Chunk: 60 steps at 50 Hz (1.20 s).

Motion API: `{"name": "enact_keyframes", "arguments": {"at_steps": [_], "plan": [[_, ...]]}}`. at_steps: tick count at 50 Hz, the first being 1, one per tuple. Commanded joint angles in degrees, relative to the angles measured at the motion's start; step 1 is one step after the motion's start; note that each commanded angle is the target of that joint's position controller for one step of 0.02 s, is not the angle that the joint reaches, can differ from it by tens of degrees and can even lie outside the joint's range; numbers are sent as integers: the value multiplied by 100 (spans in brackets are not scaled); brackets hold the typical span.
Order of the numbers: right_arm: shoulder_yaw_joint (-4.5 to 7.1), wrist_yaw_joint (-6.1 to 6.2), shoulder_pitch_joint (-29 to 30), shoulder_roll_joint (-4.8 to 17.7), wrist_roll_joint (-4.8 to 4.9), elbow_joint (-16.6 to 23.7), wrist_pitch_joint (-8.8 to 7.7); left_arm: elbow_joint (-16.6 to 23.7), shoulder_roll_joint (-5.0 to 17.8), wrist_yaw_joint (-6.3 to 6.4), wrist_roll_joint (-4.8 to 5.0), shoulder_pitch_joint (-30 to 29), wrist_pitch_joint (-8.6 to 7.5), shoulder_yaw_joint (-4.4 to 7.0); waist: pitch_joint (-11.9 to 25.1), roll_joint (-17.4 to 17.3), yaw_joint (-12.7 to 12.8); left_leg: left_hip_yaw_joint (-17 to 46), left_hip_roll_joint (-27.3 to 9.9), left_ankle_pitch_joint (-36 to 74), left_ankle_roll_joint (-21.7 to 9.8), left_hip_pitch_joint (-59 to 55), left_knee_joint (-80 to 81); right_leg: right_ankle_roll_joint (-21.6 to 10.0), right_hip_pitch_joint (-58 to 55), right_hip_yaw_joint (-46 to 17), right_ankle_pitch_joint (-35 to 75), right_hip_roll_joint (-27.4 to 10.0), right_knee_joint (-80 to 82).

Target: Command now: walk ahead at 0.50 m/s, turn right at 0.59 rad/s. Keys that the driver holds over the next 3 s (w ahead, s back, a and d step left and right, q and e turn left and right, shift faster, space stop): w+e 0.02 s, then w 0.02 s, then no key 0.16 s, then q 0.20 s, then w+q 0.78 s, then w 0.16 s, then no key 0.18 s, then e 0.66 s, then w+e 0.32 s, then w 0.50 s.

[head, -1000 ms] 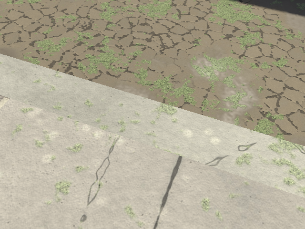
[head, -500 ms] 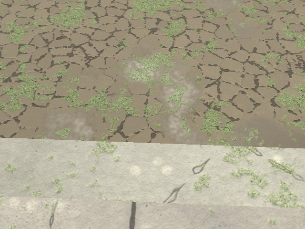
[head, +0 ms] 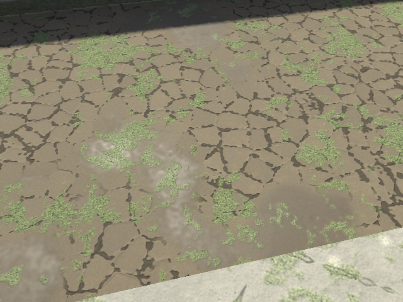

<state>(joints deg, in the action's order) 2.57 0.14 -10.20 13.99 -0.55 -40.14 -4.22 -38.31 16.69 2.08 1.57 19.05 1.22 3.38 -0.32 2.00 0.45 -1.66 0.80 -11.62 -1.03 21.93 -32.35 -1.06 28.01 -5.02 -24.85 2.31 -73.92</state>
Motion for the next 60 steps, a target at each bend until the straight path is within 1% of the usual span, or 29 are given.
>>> {"name": "enact_keyframes", "arguments": {"at_steps": [1,5,9,12,13,14,15,17,20,24,27,29,30,31,32,33,34,36,41,46,47,48,49,50,51,53,54,57,60], "plan": [[171,76,-170,609,-32,176,-9,527,435,-9,-13,85,31,193,-113,-959,-28,1715,-1454,-968,-923,-815,1815,71,1225,-107,444,-622,-68],[221,86,-162,748,-101,-56,-21,584,32,-7,-115,-251,-36,24,-87,-664,-5,668,-1425,1902,-1128,-571,1453,131,672,94,941,-581,1438],[200,64,-188,882,90,-144,193,497,-28,-162,-96,-439,-30,-56,371,-924,-147,189,-1422,3319,-994,-683,811,111,-432,558,1580,-262,2958],[41,30,-303,587,241,-319,280,198,-60,-195,-219,71,19,-16,523,-620,194,334,-1212,1685,-557,-358,257,-182,-2011,569,2882,-124,4579],[-70,-17,-622,282,77,-391,220,211,391,-121,-311,205,-17,81,746,124,181,1,-748,286,-24,-12,-559,-432,-2778,-403,5278,-986,4698],[-139,-61,-1303,135,17,-474,230,328,462,-71,-429,123,-1,4,1184,1034,-104,216,-407,-2537,355,-45,-1763,-1328,-2718,-1556,6097,-2294,4673],[-84,-21,-1311,332,204,-492,343,149,215,-133,-421,123,-10,-70,1278,1331,12,696,-404,-3039,465,35,-2051,-1671,-2277,-1809,4904,-2354,4987],[20,142,-926,573,228,-462,567,-68,226,-198,-328,-277,-97,-34,653,821,-16,705,-471,-2579,495,436,-2119,-1330,-1963,-1555,2550,-1956,5399],[112,304,-863,568,168,-462,802,-114,291,-137,-349,-914,-195,8,375,516,-178,674,-470,-1865,513,45,-2107,-1077,-1302,-972,2208,-1829,5518],[150,336,-833,433,214,-293,869,-253,329,-52,-226,-1112,-144,97,262,565,-143,253,-407,-1518,283,-123,-1669,-987,-1154,-579,11,-1666,6005],[186,274,-909,413,170,-201,787,-320,419,-21,-59,-1272,-94,201,169,524,-208,-60,-375,-1218,-25,-359,-1066,-966,-1071,-375,-527,-1720,6006],[193,217,-1307,307,69,-315,713,-320,260,-1,10,-1656,-37,199,141,393,-462,-306,-197,-613,-257,-987,-101,-679,-691,171,-737,-1386,5497],[215,183,-1669,334,-28,-417,677,-319,12,14,14,-1780,-28,160,53,-116,-548,46,-257,-645,-409,-1220,398,-417,-407,591,-702,-1050,4575],[280,212,-1955,707,-36,-376,639,-218,-321,9,-61,-1820,-72,88,-114,-1430,-436,1686,-1057,-619,-794,-1356,1064,15,379,1213,-536,-359,2682],[428,211,-1898,1401,37,-138,549,98,-170,0,0,-2125,-187,97,-505,-2126,-558,3841,-1770,-1743,-1502,-1448,2143,90,1856,717,-857,172,2088],[354,247,-1578,1175,-15,-5,448,128,67,-34,109,-2192,-329,149,-698,-1603,-370,3871,-1950,-1506,-1601,-1629,2087,85,2407,113,-432,-256,1516],[294,275,-1390,953,-30,70,389,43,209,-79,68,-1991,-405,191,-548,-1348,-190,3470,-1821,-983,-1435,-1802,1730,71,2502,20,22,-385,1297],[213,315,-1324,705,94,218,392,-88,258,-160,-194,-1787,-415,206,-179,-827,-134,2800,-1471,-332,-1210,-1959,1296,180,2372,-15,654,-489,1317],[244,403,-1551,757,161,423,498,70,-207,-359,-202,-2322,-463,-40,22,-864,-316,1726,-793,951,-931,-961,938,205,504,443,2087,-86,3295],[299,379,-1358,863,281,779,551,147,229,-356,-103,-1920,-556,98,-44,-1072,-112,2615,-836,-354,-989,-392,795,167,-823,342,1745,-19,4092],[237,427,-1125,805,219,828,603,142,291,-311,-296,-1656,-558,88,-59,-1153,66,2599,-635,-257,-773,-498,388,37,-1158,213,1980,-166,4573],[165,412,-1029,581,155,957,608,101,424,-310,-426,-1198,-572,109,439,-859,192,2364,-317,-526,-571,-258,-298,-149,-2058,-123,2802,-597,4421],[61,344,-1420,199,136,997,594,-49,600,-324,-505,-468,-566,148,1058,267,261,1848,250,-1781,-266,739,-1678,-692,-3491,-1047,3391,-1502,4250],[41,373,-1595,259,419,1180,603,-205,892,-370,-401,-102,-465,262,1431,1938,309,1380,404,-2878,-37,1661,-3369,-1419,-3705,-3123,1578,-2574,5093],[185,373,-1189,788,446,1189,602,-26,622,-378,-228,-378,-435,192,762,1081,333,1416,226,-2419,128,2201,-4159,-1404,-3158,-3326,571,-2546,5495],[256,363,-619,909,286,1313,724,133,404,-315,-297,-889,-362,83,101,465,172,1162,-6,-1705,235,2186,-4747,-1130,-2126,-2205,347,-2241,5613],[234,365,-621,819,205,1392,793,160,343,-291,-348,-1118,-294,54,14,534,18,1143,-118,-1490,260,1999,-4779,-1040,-1753,-1782,530,-2097,5594],[133,286,-763,561,213,1401,915,123,251,-206,-408,-1199,-219,-14,-4,613,-197,971,-298,-1270,344,1537,-4234,-888,-1277,-860,642,-1747,5736],[-61,171,-241,326,179,1577,838,-79,557,-159,-402,-908,-148,94,60,412,11,641,-501,-948,285,1205,-2507,-856,-1407,-207,900,-1610,5543]]}}
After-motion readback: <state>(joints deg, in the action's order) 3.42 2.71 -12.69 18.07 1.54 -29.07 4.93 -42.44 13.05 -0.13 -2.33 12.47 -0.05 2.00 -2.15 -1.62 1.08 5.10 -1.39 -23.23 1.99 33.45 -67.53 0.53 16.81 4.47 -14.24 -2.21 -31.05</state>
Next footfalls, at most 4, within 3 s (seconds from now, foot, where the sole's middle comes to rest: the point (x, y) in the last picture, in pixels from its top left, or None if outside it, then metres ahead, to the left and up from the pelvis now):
0.26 right None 0.22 -0.15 -0.76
0.60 left None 0.15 0.10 -0.76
0.96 right None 0.37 -0.10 -0.76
1.32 left None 0.32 0.20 -0.76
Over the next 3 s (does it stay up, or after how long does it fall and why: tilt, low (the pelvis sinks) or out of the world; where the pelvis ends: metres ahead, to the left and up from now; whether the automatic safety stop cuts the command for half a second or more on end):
stays up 0.39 0.10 0.01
